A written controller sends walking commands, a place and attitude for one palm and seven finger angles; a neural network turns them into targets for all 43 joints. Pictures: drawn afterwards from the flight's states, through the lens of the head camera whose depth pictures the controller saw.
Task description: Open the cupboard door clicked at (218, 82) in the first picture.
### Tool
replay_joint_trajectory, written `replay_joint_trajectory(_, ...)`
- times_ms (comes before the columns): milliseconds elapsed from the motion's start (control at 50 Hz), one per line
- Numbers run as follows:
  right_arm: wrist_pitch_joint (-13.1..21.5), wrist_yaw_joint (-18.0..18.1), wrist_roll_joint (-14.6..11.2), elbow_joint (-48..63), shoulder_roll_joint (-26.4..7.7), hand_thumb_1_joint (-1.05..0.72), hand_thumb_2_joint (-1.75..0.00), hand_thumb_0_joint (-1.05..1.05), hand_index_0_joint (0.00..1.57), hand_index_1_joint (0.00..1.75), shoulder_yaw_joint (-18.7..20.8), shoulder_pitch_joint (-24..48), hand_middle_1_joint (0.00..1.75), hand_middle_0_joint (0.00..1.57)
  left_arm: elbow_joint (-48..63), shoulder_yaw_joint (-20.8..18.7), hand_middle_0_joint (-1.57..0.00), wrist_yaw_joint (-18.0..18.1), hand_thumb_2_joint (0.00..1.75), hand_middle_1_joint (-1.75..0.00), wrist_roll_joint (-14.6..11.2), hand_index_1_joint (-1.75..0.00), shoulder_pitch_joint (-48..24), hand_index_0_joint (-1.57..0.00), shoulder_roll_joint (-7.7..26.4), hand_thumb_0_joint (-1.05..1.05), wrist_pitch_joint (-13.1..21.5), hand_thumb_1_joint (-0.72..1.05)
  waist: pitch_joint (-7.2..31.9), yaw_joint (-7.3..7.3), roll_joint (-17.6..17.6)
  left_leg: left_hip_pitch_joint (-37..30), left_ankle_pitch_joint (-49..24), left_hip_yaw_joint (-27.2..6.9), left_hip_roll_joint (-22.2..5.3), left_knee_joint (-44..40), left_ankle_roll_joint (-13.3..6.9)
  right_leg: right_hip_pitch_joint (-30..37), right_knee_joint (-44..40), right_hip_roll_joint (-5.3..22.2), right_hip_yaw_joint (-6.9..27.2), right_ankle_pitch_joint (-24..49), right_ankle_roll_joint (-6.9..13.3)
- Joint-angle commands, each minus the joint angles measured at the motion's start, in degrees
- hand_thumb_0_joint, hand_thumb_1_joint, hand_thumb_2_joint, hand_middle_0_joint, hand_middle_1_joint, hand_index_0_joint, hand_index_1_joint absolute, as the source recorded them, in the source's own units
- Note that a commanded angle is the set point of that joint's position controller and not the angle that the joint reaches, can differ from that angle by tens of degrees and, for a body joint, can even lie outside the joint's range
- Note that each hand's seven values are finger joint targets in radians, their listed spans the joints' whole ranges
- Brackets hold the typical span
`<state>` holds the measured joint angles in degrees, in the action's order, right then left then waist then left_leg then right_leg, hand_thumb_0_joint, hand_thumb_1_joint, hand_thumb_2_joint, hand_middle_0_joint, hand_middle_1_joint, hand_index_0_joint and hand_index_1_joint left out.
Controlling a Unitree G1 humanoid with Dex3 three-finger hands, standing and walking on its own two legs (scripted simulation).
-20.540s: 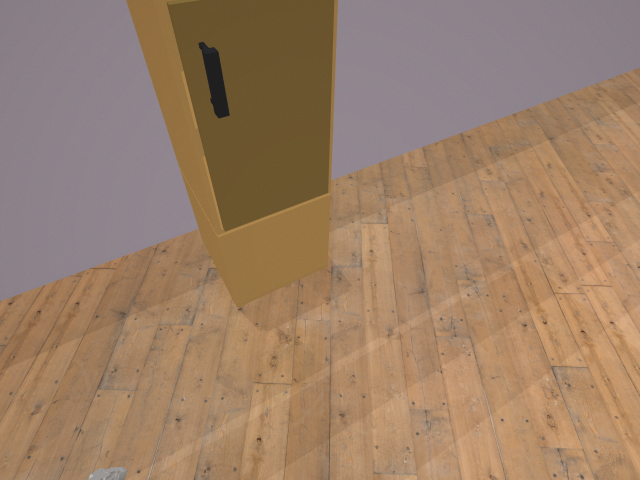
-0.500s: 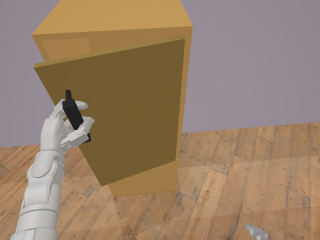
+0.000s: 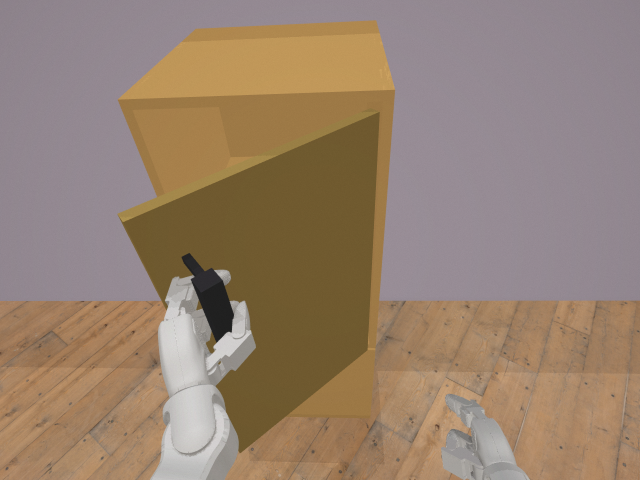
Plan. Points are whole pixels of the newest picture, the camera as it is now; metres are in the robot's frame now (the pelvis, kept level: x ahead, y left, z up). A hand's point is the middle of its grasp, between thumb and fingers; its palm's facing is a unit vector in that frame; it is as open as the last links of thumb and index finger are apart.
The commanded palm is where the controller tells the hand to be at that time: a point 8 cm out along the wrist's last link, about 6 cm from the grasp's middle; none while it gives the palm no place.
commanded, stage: pull the door open along its arc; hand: left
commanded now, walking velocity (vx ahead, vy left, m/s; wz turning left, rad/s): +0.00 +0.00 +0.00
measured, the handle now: (211, 306) +0.29 +0.16 +0.12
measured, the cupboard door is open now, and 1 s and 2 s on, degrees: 42 45 48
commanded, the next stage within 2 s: open thumb and fingers to let go in 0.12 s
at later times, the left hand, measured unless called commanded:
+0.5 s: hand (260, 339) +0.24 +0.08 +0.13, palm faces +0.39 -0.92 +0.02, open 7.7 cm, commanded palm +0.19 +0.13 +0.12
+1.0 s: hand (249, 337) +0.24 +0.10 +0.13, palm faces +0.32 -0.95 -0.01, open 14.9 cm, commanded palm +0.19 +0.13 +0.12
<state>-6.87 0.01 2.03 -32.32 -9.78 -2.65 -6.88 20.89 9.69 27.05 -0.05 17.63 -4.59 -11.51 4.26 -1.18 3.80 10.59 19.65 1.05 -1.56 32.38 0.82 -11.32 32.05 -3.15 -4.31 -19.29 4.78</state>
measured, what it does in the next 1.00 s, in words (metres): shifts its weight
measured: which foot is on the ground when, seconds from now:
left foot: down 0.00-1.00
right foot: down 0.00-1.00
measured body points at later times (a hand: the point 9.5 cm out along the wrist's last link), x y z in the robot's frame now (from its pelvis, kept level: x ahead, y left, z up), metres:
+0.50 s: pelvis -0.02 -0.01 +0.00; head -0.05 -0.05 +0.45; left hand +0.21 +0.13 +0.13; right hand +0.18 -0.22 -0.09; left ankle -0.03 +0.14 -0.73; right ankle -0.02 -0.06 -0.73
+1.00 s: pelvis -0.05 +0.04 +0.00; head -0.09 +0.03 +0.45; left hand +0.22 +0.15 +0.13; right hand +0.15 -0.16 -0.08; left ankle -0.03 +0.15 -0.73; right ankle -0.02 -0.06 -0.73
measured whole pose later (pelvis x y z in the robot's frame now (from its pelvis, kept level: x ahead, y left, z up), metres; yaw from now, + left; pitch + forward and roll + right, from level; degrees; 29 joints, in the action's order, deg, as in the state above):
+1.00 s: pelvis -0.05 +0.04 +0.00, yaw -1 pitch -5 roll -1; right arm -5.8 0.2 2.0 -37.1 -9.1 -2.3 -5.3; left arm 6.1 17.1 34.3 1.6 1.6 -4.7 -11.3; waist 1.3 -1.4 2.9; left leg 12.5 17.7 -2.3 1.6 35.0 -1.0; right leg -12.5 32.9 -1.4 -2.9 -15.7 2.0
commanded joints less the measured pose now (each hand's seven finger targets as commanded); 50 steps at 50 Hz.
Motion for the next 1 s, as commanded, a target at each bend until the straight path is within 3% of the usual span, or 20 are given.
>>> replay_joint_trajectory(0,3.4,-0.1,0.2,10.2,-4.6,-0.90,-0.90,0.00,0.20,0.30,2.3,8.6,0.30,0.20,18.0,1.3,-0.40,0.6,0.90,-1.35,3.1,-1.35,1.4,-0.40,0.5,0.00,5.7,0.90,6.4,-2.06,-7.6,1.0,-20.6,-1.6,1.7,0.2,-2.3,6.7,-4.0,5.8,7.4,34.9,-4.2)
replay_joint_trajectory(120,5.8,-0.8,0.1,9.9,-4.6,-0.90,-0.90,0.00,0.20,0.30,2.3,9.2,0.30,0.20,19.1,7.9,-0.40,1.7,0.90,-1.35,2.5,-1.35,0.9,-0.40,-4.5,0.00,7.4,0.90,4.9,-1.22,-9.2,1.9,-15.8,-2.9,2.4,2.2,-2.4,3.6,-5.7,6.9,8.2,27.5,-4.9)
replay_joint_trajectory(180,6.7,-0.1,0.4,8.6,-4.8,-0.90,-0.90,0.00,0.20,0.30,2.3,10.0,0.30,0.20,15.2,4.6,-0.40,3.1,0.90,-1.35,2.2,-1.35,-6.2,-0.40,-1.7,0.00,8.1,0.90,2.7,-0.95,-9.3,3.0,-11.9,-3.2,3.0,2.7,-2.4,1.0,-8.2,7.4,9.9,18.8,-5.1)
replay_joint_trajectory(200,6.7,0.6,0.5,7.8,-4.8,-0.90,-0.90,0.00,0.20,0.30,2.1,10.2,0.30,0.20,13.0,2.4,-0.40,3.7,0.90,-1.35,2.1,-1.35,-11.9,-0.40,0.2,0.00,8.5,0.90,1.9,-0.32,-10.0,3.7,-10.7,-3.5,3.4,2.8,-2.5,0.5,-9.5,7.8,11.1,15.9,-5.2)
replay_joint_trajectory(240,7.0,1.3,0.7,7.4,-4.6,-0.90,-0.90,0.00,0.20,0.30,2.4,10.7,0.30,0.20,11.1,1.7,-0.39,3.9,0.84,-1.34,2.1,-1.34,-12.9,-0.39,0.4,0.00,9.1,0.76,2.3,-1.04,-9.7,3.4,-10.0,-3.7,3.5,2.7,-2.5,1.0,-10.9,8.2,12.4,12.7,-5.1)
replay_joint_trajectory(280,6.8,1.8,0.6,7.0,-4.3,-0.90,-0.90,0.00,0.20,0.30,2.1,10.3,0.30,0.20,8.7,0.3,-0.38,3.3,0.78,-1.32,1.6,-1.32,-12.9,-0.38,1.0,0.00,9.5,0.62,3.8,-1.68,-10.1,3.7,-10.3,-3.8,3.6,1.8,-2.4,2.9,-10.8,8.7,12.8,14.7,-5.3)
replay_joint_trajectory(380,5.9,2.9,0.4,6.4,-4.0,-0.90,-0.90,0.00,0.20,0.30,1.8,10.6,0.30,0.20,5.8,-2.2,-0.35,1.7,0.63,-1.28,0.9,-1.28,-15.1,-0.35,2.5,0.00,9.7,0.27,4.3,-1.93,-10.0,3.1,-10.1,-3.7,3.5,-0.2,-2.6,4.8,-11.9,8.9,12.9,14.8,-5.5)
replay_joint_trajectory(420,6.0,2.8,0.4,6.6,-3.9,-0.90,-0.90,0.00,0.20,0.30,1.7,10.7,0.30,0.20,6.6,-0.8,-0.35,1.2,0.57,-1.27,0.8,-1.27,-16.1,-0.35,1.1,0.00,9.8,0.13,3.9,-1.68,-8.8,2.1,-10.8,-3.7,3.2,-0.7,-2.6,4.2,-11.5,8.5,11.9,15.2,-5.2)
replay_joint_trajectory(580,5.5,2.5,0.5,7.2,-3.8,-0.90,-0.90,0.00,0.20,0.30,1.7,10.9,0.30,0.20,4.8,0.0,-0.30,2.6,0.33,-1.21,1.6,-1.21,-17.8,-0.30,-0.1,0.00,8.6,-0.43,4.3,-1.95,-9.4,1.1,-11.7,-3.3,3.2,-1.3,-2.7,3.8,-10.4,7.4,8.8,15.0,-4.8)
replay_joint_trajectory(600,5.4,2.5,0.4,7.2,-3.8,-0.90,-0.90,0.00,0.20,0.30,1.6,11.3,0.30,0.20,4.4,0.5,-0.30,2.9,0.30,-1.20,1.9,-1.20,-19.4,-0.30,-0.5,0.00,8.3,-0.50,3.3,-1.49,-9.8,1.2,-11.1,-3.2,3.3,-1.1,-2.7,2.8,-11.0,7.4,9.0,13.3,-4.9)
replay_joint_trajectory(640,5.2,2.4,0.2,6.9,-3.7,-0.90,-0.90,0.00,0.20,0.30,1.8,11.6,0.30,0.20,3.0,1.2,-0.30,3.5,0.30,-1.20,2.4,-1.20,-20.3,-0.30,-1.3,0.00,7.8,-0.50,1.8,-1.66,-9.6,1.1,-10.0,-3.3,3.2,-1.3,-2.7,1.4,-11.9,6.9,8.3,8.3,-4.2)
replay_joint_trajectory(700,5.2,2.0,0.3,6.9,-3.7,-0.90,-0.90,0.00,0.20,0.30,1.7,12.4,0.30,0.20,2.6,2.4,-0.27,5.0,0.30,-1.05,2.9,-1.05,-23.5,-0.27,-2.7,0.00,6.9,-0.50,3.0,-1.76,-6.8,0.2,-9.5,-2.9,3.4,-1.1,-2.5,0.4,-11.5,6.4,7.0,4.8,-3.5)
replay_joint_trajectory(760,4.9,1.7,0.1,6.4,-3.7,-0.90,-0.90,0.00,0.20,0.30,1.6,12.7,0.30,0.20,0.4,2.5,-0.25,6.1,0.30,-0.90,2.8,-0.90,-24.8,-0.25,-3.3,0.00,6.0,-0.50,2.3,-1.90,-8.1,0.6,-8.7,-3.1,3.3,-1.6,-2.4,-0.3,-11.5,5.9,6.2,2.2,-3.2)
replay_joint_trajectory(880,4.1,0.6,-0.1,5.8,-3.9,-0.90,-0.90,0.00,0.20,0.30,1.7,14.0,0.30,0.20,-1.9,5.0,-0.20,8.3,0.30,-0.60,3.6,-0.60,-29.2,-0.20,-6.9,0.00,4.0,-0.50,2.5,-1.91,-6.3,0.8,-7.1,-3.6,2.6,-2.7,-1.8,-2.2,-8.7,4.6,3.0,0.0,-2.3)
replay_joint_trajectory(980,4.0,-0.7,0.1,5.4,-4.1,-0.90,-0.90,0.00,0.20,0.30,2.0,13.9,0.30,0.20,-1.7,7.6,-0.16,9.4,0.30,-0.35,4.0,-0.35,-29.7,-0.16,-10.2,0.00,2.4,-0.50,4.1,-1.95,-5.6,1.2,-9.4,-4.5,1.5,-2.8,-1.1,-2.5,-4.5,3.5,0.7,3.8,-1.7)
